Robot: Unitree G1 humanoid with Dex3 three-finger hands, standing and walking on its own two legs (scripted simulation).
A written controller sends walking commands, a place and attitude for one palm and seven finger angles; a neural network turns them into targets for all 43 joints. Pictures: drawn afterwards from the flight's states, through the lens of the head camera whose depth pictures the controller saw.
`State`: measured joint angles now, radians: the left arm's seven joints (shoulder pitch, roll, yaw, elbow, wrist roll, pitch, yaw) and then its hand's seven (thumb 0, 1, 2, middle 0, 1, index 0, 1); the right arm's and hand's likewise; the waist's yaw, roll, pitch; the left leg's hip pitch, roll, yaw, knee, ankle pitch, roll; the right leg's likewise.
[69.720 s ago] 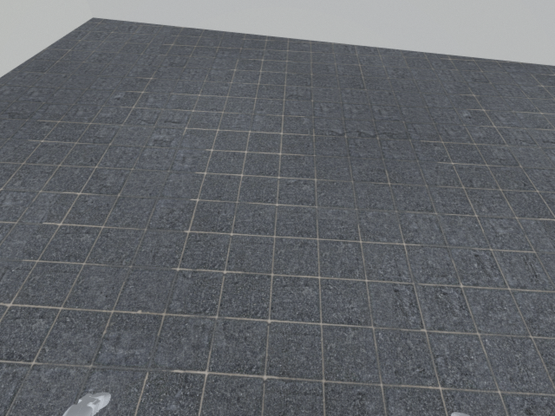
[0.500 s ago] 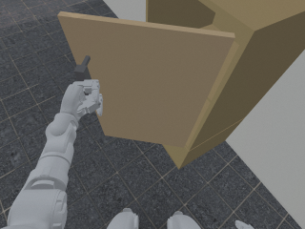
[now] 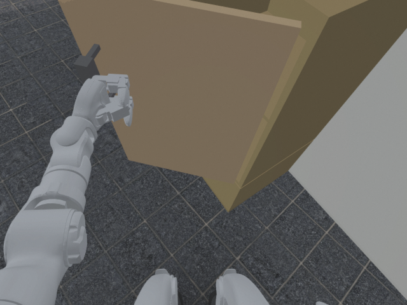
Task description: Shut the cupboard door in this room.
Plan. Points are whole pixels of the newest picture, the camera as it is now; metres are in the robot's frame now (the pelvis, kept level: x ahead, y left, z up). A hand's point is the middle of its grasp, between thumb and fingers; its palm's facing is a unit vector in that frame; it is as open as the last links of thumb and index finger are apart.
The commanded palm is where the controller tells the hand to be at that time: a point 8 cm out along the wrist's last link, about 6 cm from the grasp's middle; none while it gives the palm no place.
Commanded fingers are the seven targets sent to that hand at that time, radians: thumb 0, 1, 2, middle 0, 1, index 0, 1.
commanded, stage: push the door shut along its arc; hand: left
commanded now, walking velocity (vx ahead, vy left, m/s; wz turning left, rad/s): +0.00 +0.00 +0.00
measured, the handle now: (100, 80) +0.55 +0.19 +0.07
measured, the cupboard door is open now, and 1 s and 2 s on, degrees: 43 28 27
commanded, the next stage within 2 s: pull the fist back off the door in 0.82 s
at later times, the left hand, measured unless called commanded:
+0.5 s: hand (143, 86) +0.52 +0.10 +0.08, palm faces -0.38 -0.92 -0.04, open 3.0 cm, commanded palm +0.54 +0.13 +0.08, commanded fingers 0.00 0.90 0.90 -1.30 -1.50 -1.30 -1.50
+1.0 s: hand (159, 69) +0.57 +0.07 +0.09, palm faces -0.31 -0.95 +0.07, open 3.4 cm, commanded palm +0.56 +0.09 +0.08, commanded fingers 0.00 0.90 0.90 -1.30 -1.50 -1.30 -1.50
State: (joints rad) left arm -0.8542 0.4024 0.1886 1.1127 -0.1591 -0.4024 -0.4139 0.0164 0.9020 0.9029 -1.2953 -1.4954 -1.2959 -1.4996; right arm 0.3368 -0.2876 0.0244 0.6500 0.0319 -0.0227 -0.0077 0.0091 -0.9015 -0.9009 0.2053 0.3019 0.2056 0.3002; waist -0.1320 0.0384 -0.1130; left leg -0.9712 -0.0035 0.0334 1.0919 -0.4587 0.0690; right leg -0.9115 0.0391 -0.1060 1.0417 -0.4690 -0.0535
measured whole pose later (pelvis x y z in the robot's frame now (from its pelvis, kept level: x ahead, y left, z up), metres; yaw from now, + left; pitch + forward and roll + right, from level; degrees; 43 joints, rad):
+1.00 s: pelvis +0.01 +0.00 -0.03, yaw -1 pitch +27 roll -4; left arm -1.24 0.46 0.25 1.29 -0.12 -0.22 -0.34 0.04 0.95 0.97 -1.30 -1.50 -1.30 -1.50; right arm 0.38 -0.28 0.03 0.68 -0.01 -0.08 0.00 0.01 -0.90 -0.90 0.21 0.30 0.21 0.30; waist -0.22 0.06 -0.13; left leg -1.18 0.02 0.02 1.22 -0.51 0.06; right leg -1.11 0.06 -0.12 1.14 -0.51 -0.07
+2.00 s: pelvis +0.01 -0.03 +0.01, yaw -1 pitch +19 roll +0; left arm -0.80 0.20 0.23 1.09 -0.07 -0.47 0.06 0.02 0.90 0.90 -1.30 -1.49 -1.30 -1.50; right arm 0.32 -0.24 0.00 0.62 -0.01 0.01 0.05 0.01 -0.90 -0.90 0.20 0.30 0.20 0.30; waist -0.13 0.03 -0.14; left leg -0.91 0.01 0.06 1.02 -0.44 0.03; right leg -0.88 0.06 -0.07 1.01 -0.46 -0.08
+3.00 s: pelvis +0.04 +0.02 +0.08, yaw +0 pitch -3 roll -1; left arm 0.37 0.34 0.23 -0.31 -0.08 -0.02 0.08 0.02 0.90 0.90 -0.60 -0.73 -0.60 -0.74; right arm 0.22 -0.22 0.05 0.59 0.03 0.00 -0.05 0.01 -0.90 -0.90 0.21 0.30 0.21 0.30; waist 0.05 0.08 0.00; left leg -0.12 -0.06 0.05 0.41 -0.24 0.08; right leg -0.07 0.02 -0.05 0.37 -0.24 -0.02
